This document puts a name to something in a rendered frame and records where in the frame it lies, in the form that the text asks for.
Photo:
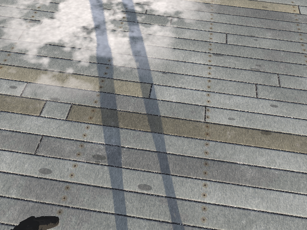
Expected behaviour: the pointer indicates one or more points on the robot left hand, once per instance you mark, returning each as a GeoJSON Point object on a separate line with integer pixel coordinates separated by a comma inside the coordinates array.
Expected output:
{"type": "Point", "coordinates": [39, 223]}

